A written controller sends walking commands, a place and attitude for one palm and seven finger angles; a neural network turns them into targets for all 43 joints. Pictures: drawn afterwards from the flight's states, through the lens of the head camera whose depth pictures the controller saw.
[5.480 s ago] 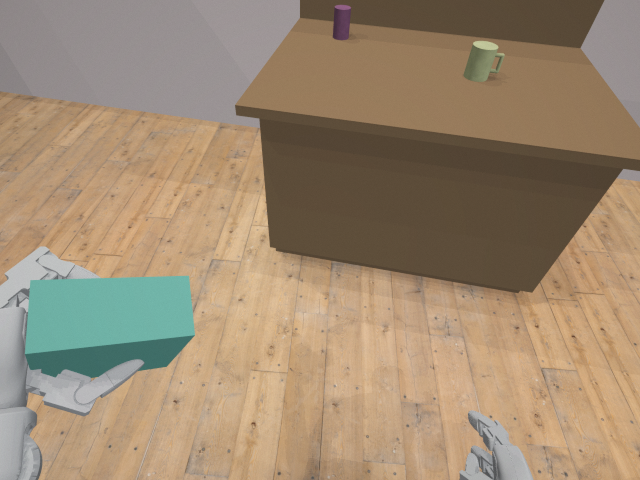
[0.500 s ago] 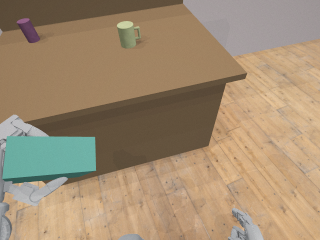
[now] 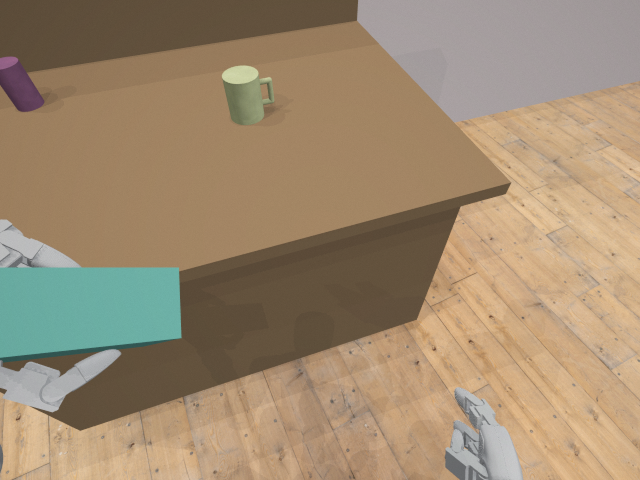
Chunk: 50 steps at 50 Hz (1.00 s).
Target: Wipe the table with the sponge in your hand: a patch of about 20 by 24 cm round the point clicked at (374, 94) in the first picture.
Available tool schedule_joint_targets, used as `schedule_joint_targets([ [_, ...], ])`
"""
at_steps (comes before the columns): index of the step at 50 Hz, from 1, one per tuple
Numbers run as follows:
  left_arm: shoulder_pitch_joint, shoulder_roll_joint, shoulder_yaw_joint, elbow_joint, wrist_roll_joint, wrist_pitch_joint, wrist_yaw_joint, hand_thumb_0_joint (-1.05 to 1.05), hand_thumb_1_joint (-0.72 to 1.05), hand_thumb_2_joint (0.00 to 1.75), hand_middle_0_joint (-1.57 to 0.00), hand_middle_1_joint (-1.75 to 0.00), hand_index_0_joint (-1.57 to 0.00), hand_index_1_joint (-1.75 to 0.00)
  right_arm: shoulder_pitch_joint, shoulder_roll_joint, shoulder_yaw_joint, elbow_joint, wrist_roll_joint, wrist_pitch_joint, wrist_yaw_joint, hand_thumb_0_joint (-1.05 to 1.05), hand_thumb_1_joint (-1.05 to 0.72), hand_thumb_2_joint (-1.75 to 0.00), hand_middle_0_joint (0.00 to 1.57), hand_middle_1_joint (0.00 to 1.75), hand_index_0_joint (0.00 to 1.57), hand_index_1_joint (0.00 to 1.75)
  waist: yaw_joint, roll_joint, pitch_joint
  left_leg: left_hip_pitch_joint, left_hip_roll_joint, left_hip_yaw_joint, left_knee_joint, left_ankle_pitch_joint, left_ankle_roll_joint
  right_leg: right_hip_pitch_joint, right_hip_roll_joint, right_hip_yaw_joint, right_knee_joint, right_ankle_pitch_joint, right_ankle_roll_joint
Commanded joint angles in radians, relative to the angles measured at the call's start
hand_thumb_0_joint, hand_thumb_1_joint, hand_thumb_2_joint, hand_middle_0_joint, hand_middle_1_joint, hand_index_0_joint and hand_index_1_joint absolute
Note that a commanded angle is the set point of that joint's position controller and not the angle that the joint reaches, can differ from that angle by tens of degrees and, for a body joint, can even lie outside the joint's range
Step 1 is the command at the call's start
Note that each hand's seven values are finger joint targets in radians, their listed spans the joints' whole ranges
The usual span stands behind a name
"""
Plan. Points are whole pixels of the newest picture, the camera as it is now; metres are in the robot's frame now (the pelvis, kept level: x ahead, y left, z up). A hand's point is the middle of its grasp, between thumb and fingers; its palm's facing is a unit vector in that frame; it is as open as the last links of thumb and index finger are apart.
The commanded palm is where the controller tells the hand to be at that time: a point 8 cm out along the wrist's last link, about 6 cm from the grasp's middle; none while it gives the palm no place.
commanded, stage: take the last steps up to it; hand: left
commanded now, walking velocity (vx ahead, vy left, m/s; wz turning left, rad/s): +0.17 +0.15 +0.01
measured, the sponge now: (110, 314) +0.23 +0.20 +0.17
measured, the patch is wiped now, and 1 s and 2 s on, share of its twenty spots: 0.00 0.00 0.00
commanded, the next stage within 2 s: come to a stop and stand still in 0.24 s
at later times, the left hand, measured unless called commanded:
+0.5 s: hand (39, 250) +0.29 +0.29 +0.18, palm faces +0.39 -0.81 -0.44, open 10.1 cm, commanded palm +0.23 +0.32 +0.19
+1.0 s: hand (68, 284) +0.27 +0.26 +0.16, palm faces +0.34 -0.86 -0.37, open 10.1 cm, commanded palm +0.21 +0.29 +0.19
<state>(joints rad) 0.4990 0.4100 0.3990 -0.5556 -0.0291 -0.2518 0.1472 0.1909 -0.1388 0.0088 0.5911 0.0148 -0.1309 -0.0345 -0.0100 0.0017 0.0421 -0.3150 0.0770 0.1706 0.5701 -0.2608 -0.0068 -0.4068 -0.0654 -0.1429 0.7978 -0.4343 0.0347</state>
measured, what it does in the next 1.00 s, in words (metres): steps on the spot: right foot, then left foot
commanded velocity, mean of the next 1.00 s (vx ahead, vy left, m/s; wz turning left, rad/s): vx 0.02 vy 0.01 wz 0.00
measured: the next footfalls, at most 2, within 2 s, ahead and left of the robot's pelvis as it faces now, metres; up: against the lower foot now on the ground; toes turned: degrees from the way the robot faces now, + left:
right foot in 0.04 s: +0.07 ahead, -0.08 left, +0.00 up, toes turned -9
left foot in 0.42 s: +0.15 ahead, +0.15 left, +0.00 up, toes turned -6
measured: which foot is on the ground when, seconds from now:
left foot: down 0.00-0.04, up 0.06-0.40, down 0.42-1.00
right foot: up 0.00-0.02, down 0.04-0.42, up 0.44-0.66, down 0.68-1.00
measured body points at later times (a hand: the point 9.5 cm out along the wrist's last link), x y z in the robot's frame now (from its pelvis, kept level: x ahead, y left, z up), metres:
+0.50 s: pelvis +0.07 +0.04 +0.00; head +0.09 +0.06 +0.45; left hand +0.26 +0.33 +0.20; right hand +0.24 -0.20 -0.07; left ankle +0.12 +0.17 -0.73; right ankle +0.03 -0.07 -0.71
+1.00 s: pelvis +0.04 +0.02 +0.01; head +0.05 +0.02 +0.46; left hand +0.24 +0.30 +0.18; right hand +0.19 -0.23 -0.07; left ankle +0.11 +0.15 -0.73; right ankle +0.07 -0.05 -0.73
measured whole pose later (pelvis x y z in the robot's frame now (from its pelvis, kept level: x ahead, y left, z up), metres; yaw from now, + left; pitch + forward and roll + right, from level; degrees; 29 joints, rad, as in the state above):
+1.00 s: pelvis +0.04 +0.02 +0.01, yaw -3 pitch -2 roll +0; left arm 0.41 0.34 0.31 -0.36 -0.04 -0.21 0.10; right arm 0.26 -0.25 0.01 0.62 0.01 -0.16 -0.03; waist 0.04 0.00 0.05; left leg -0.27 0.00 -0.03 0.46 -0.20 0.01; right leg -0.22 0.05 -0.06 0.45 -0.20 -0.06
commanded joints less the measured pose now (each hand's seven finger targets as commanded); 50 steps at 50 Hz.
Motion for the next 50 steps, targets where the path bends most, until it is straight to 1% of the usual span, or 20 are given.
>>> schedule_joint_targets([
  [1,-0.047,0.141,0.105,-0.12,0.002,-0.027,0.021,0.0,0.1,1.3,-1.2,-1.6,-1.2,-1.6,-0.041,-0.168,-0.063,-0.103,0.004,-0.019,-0.033,0.0,-0.9,-0.9,0.2,0.3,0.2,0.3,0.017,0.032,-0.164,-0.056,0.109,-0.086,0.034,-0.042,0.079,0.283,-0.042,0.077,-0.359,0.157,-0.038],
  [2,-0.076,0.169,0.116,-0.094,0.01,-0.024,0.024,0.0,0.1,1.3,-1.2,-1.6,-1.2,-1.6,-0.045,-0.146,-0.058,-0.111,-0.001,-0.008,-0.033,0.0,-0.9,-0.9,0.2,0.3,0.2,0.3,0.008,-0.215,-0.146,-0.233,-0.006,-0.018,0.266,-0.185,0.03,0.359,-0.24,0.423,-0.457,0.227,-0.126],
  [3,-0.103,0.174,0.133,-0.054,-0.009,-0.016,0.023,0.0,0.1,1.3,-1.2,-1.6,-1.2,-1.6,-0.071,-0.163,-0.058,-0.121,-0.005,-0.014,-0.024,0.0,-0.9,-0.9,0.2,0.3,0.2,0.3,0.026,-0.327,-0.103,-0.36,-0.057,-0.082,0.481,-0.286,-0.002,0.363,-0.385,0.663,-0.527,0.301,-0.196],
  [5,-0.151,0.168,0.115,-0.073,-0.012,-0.036,0.016,0.0,0.1,1.3,-1.2,-1.6,-1.2,-1.6,-0.072,-0.156,-0.048,-0.085,-0.008,-0.008,-0.012,0.0,-0.9,-0.9,0.2,0.3,0.2,0.3,0.003,-0.208,-0.078,-0.405,-0.013,-0.205,0.668,-0.187,-0.024,0.352,-0.396,0.576,-0.502,0.439,-0.225],
  [7,-0.149,0.163,0.109,-0.096,0.005,-0.058,0.015,0.0,0.1,1.3,-1.2,-1.6,-1.2,-1.6,-0.088,-0.143,-0.034,-0.072,-0.013,0.008,-0.014,0.0,-0.9,-0.9,0.2,0.3,0.2,0.3,0.005,-0.104,-0.098,-0.377,0.003,-0.185,0.649,-0.13,-0.031,0.366,-0.322,0.342,-0.439,0.699,-0.187],
  [9,-0.106,0.138,0.084,-0.094,0.015,-0.069,0.016,0.0,0.1,1.3,-1.2,-1.6,-1.2,-1.6,-0.08,-0.151,-0.04,-0.078,-0.017,0.016,-0.013,0.0,-0.9,-0.9,0.2,0.3,0.2,0.3,0.001,-0.137,-0.125,-0.327,-0.001,-0.147,0.531,-0.086,-0.027,0.378,-0.283,0.213,-0.41,0.834,-0.158],
  [14,-0.011,0.151,0.112,-0.17,0.009,-0.069,0.038,0.0,0.1,1.3,-1.2,-1.6,-1.2,-1.6,-0.079,-0.136,-0.052,-0.131,-0.022,0.013,-0.011,0.0,-0.9,-0.9,0.2,0.3,0.2,0.3,0.034,-0.16,-0.172,-0.147,-0.044,-0.014,0.127,-0.035,-0.01,0.411,-0.246,0.152,-0.381,0.833,-0.151],
  [17,-0.01,0.146,0.116,-0.184,0.005,-0.059,0.047,0.0,0.1,1.3,-1.2,-1.6,-1.2,-1.6,-0.054,-0.139,-0.062,-0.144,-0.02,0.017,-0.019,0.0,-0.9,-0.9,0.2,0.3,0.2,0.3,0.02,-0.164,-0.193,-0.011,-0.063,0.002,-0.041,0.04,-0.003,0.382,-0.222,0.138,-0.328,0.714,-0.129],
  [19,-0.059,0.148,0.11,-0.207,0.0,-0.059,0.047,0.0,0.1,1.3,-1.2,-1.6,-1.2,-1.6,-0.042,-0.16,-0.073,-0.153,-0.015,0.023,-0.033,0.0,-0.9,-0.9,0.2,0.3,0.2,0.3,0.004,-0.049,-0.2,0.169,-0.026,-0.024,-0.17,0.219,0.006,0.293,-0.143,0.101,-0.21,0.608,-0.073],
  [21,-0.092,0.147,0.091,-0.209,-0.007,-0.064,0.038,0.0,0.1,1.3,-1.2,-1.6,-1.2,-1.6,-0.028,-0.201,-0.087,-0.167,0.001,0.023,-0.032,0.0,-0.9,-0.9,0.2,0.3,0.2,0.3,0.008,0.197,-0.221,0.337,0.251,-0.345,-0.173,0.676,0.125,0.043,0.002,0.05,0.025,-0.054,-0.013],
  [22,-0.053,0.137,0.102,-0.123,-0.002,-0.063,0.031,0.0,0.1,1.3,-1.2,-1.6,-1.2,-1.6,-0.014,-0.186,-0.082,-0.151,-0.01,0.019,-0.03,0.0,-0.9,-0.9,0.2,0.3,0.2,0.3,0.009,0.222,-0.192,0.31,0.295,-0.414,-0.205,0.724,0.171,-0.02,0.037,0.089,0.126,-0.193,-0.014],
  [30,-0.056,0.113,0.049,-0.279,-0.014,-0.011,0.019,0.0,0.1,1.3,-1.2,-1.6,-1.2,-1.6,-0.038,-0.176,-0.045,-0.143,-0.022,-0.037,0.0,0.0,-0.9,-0.9,0.2,0.3,0.2,0.3,0.001,0.293,-0.155,0.123,0.218,-0.216,-0.231,0.419,0.1,0.154,0.065,0.065,-0.14,0.025,-0.008],
  [34,-0.07,0.13,0.083,-0.183,-0.015,0.002,0.023,0.0,0.1,1.3,-1.2,-1.6,-1.2,-1.6,-0.051,-0.167,-0.035,-0.137,-0.018,-0.033,-0.014,0.0,-0.9,-0.9,0.2,0.3,0.2,0.3,0.011,0.194,-0.147,0.022,0.178,-0.177,-0.182,0.148,0.064,0.296,0.057,0.078,-0.352,0.172,-0.01],
  [36,-0.085,0.14,0.094,-0.137,-0.018,0.013,0.018,0.0,0.1,1.3,-1.2,-1.6,-1.2,-1.6,-0.062,-0.148,-0.028,-0.139,-0.014,-0.022,-0.018,0.0,-0.9,-0.9,0.2,0.3,0.2,0.3,0.007,-0.009,-0.13,-0.009,0.06,-0.099,-0.08,-0.081,0.0,0.251,-0.019,0.221,-0.455,0.241,-0.047],
  [37,-1.055,0.831,0.591,-0.235,0.095,-0.055,-0.011,0.0,0.1,1.3,-1.2,-1.6,-1.2,-1.6,0.021,-0.21,-0.094,-0.099,-0.074,-0.084,-0.043,0.0,-0.9,-0.9,0.2,0.3,0.2,0.3,0.069,-0.147,0.076,-0.056,-0.016,-0.025,0.027,0.072,-0.014,0.054,-0.031,0.311,-0.561,0.443,-0.019],
  [38,-0.525,0.273,0.181,0.277,0.019,-0.016,-0.058,0.0,0.1,1.3,-1.2,-1.6,-1.2,-1.6,-0.008,-0.115,-0.055,-0.079,-0.037,-0.084,-0.038,0.0,-0.9,-0.9,0.2,0.3,0.2,0.3,0.042,-0.164,-0.106,0.023,-0.078,-0.143,0.031,0.029,0.013,0.107,-0.149,0.392,-0.49,0.383,-0.113],
  [39,-0.298,0.165,0.136,0.336,-0.016,-0.008,-0.067,0.0,0.1,1.3,-1.2,-1.6,-1.2,-1.6,-0.006,-0.156,-0.059,-0.13,-0.003,-0.08,-0.026,0.0,-0.9,-0.9,0.2,0.3,0.2,0.3,0.064,-0.071,-0.087,0.074,-0.05,-0.117,0.025,0.067,0.007,0.121,-0.136,0.428,-0.526,0.385,-0.062],
  [41,-0.239,0.083,0.026,0.138,-0.046,-0.036,-0.067,0.0,0.1,1.3,-1.2,-1.6,-1.2,-1.6,-0.039,-0.149,-0.036,-0.143,0.009,-0.08,0.001,0.0,-0.9,-0.9,0.2,0.3,0.2,0.3,0.062,-0.033,-0.159,0.076,-0.076,-0.143,-0.08,0.038,0.027,0.271,-0.115,0.31,-0.488,0.297,-0.04],
  [45,-0.205,0.107,-0.011,-0.004,-0.031,-0.029,-0.05,0.0,0.1,1.3,-1.2,-1.6,-1.2,-1.6,-0.069,-0.167,-0.026,-0.147,0.002,-0.089,0.006,0.0,-0.9,-0.9,0.2,0.3,0.2,0.3,0.069,-0.175,-0.084,0.088,-0.089,-0.179,-0.078,-0.016,0.042,0.13,-0.084,0.326,-0.623,-0.14,-0.013],
  [50,-0.256,0.186,0.067,-0.112,-0.014,-0.044,-0.014,0.0,0.1,1.3,-1.2,-1.6,-1.2,-1.6,-0.08,-0.186,-0.029,-0.141,-0.016,-0.101,-0.017,0.0,-0.9,-0.9,0.2,0.3,0.2,0.3,0.054,0.015,-0.074,0.115,-0.087,-0.213,-0.138,-0.012,0.038,0.12,-0.042,0.299,-0.611,-0.132,-0.042],
])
